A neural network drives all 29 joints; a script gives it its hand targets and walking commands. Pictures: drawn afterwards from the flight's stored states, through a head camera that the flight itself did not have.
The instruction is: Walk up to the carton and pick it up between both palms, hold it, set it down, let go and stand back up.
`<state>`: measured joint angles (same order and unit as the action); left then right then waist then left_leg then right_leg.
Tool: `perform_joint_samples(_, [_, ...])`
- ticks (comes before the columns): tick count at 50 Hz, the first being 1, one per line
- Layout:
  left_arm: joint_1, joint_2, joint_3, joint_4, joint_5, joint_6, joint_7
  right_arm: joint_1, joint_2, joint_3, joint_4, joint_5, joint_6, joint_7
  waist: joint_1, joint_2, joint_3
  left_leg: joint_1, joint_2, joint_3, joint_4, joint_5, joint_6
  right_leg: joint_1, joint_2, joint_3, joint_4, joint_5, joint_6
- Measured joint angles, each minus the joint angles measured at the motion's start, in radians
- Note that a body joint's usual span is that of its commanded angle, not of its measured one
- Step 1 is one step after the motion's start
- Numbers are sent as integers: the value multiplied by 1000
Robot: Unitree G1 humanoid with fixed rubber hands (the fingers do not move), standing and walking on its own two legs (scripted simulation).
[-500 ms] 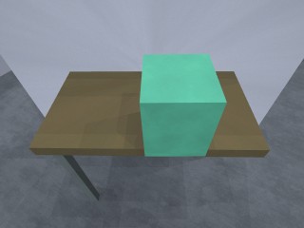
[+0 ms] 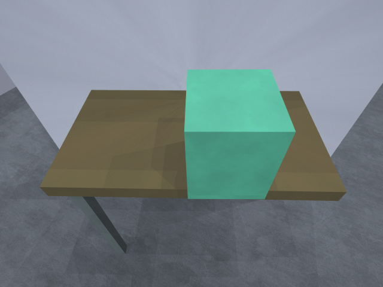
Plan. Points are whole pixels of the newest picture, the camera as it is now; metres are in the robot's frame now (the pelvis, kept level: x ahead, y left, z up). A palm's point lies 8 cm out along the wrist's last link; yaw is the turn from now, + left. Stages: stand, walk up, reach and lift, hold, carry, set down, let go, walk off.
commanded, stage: stand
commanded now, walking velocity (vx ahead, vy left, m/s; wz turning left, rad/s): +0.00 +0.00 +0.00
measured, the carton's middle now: (227, 136) +0.45 -0.05 +0.05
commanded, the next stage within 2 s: reach and lift in 0.16 s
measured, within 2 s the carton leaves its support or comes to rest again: neither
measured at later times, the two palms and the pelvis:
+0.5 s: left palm (119, 273) +0.18 +0.20 -0.11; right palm (297, 274) +0.18 -0.21 -0.13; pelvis -0.01 -0.02 +0.00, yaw +1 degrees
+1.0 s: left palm out of the picture +0.12 +0.20 -0.08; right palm out of the picture +0.14 -0.22 -0.08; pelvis -0.06 -0.03 +0.00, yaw +2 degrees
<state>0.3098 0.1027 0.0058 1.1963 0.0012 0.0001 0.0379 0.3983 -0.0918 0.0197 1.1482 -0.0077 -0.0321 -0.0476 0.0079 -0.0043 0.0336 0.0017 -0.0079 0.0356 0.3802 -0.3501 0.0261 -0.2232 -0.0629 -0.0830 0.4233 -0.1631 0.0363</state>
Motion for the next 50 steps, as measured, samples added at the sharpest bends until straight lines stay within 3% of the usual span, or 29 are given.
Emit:
perform_joint_samples(8, [4, -2, 0, 4, 2, -4, -2, -8, 1, -2, -11, 0, -4, -2, 3, 2, -1, 5, -3, -2, -7, 2, 1, 2, -4, -1, 4, -5, 0])
perform_joint_samples(12, [-222, 77, -20, -142, -67, 244, -6, -252, -82, -14, -145, 64, 288, -7, -22, 12, -25, -247, 4, -26, 211, -63, -1, -204, 16, 17, 144, -85, -30])
perform_joint_samples(14, [-416, 149, -39, -184, -125, 372, -2, -439, -157, 8, -190, 138, 427, -21, -26, 10, -80, -403, 3, -28, 321, -93, -6, -345, 15, 25, 209, -43, -39])
perform_joint_samples(17, [-626, 199, -56, -178, -184, 499, 0, -641, -203, 43, -209, 216, 554, -25, -11, 15, -176, -544, 11, -19, 379, -107, -22, -487, 23, 36, 255, -39, -25])
perform_joint_samples(19, [-675, 191, -59, -169, -191, 537, -9, -689, -179, 39, -219, 208, 588, -11, -6, 17, -205, -543, 11, -14, 325, -81, -13, -486, 29, 45, 204, 19, -24])
perform_joint_samples(24, [-589, 103, -23, -188, -119, 510, -62, -620, -72, 9, -226, 119, 568, 22, 6, 27, -179, -382, 12, -14, 84, 44, -32, -326, 39, 49, -9, 57, -28])
perform_joint_samples(29, [-478, 89, 41, -272, -50, 431, -100, -515, -15, -2, -340, 55, 500, 12, 2, 12, -116, -296, 10, -29, -26, 114, -38, -241, 39, 44, -99, 96, -36])
perform_joint_samples(33, [-449, 121, 42, -378, -47, 399, -111, -497, -18, -6, -423, 78, 483, -22, 4, 18, -101, -311, 23, -47, -14, 87, -44, -252, 48, 24, -90, 102, -47])
perform_joint_samples(38, [-442, 163, 13, -430, -104, 443, -113, -507, -23, 22, -495, 120, 535, -62, 5, 10, -115, -325, 21, -48, 11, 95, -44, -252, 46, 23, -90, 119, -47])
perform_joint_samples(50, [-328, 107, 11, -548, -92, 446, -92, -388, -38, 6, -595, 103, 555, -51, 1, 13, -93, -206, 16, -44, 14, 107, -40, -128, 43, 28, -104, 141, -51])
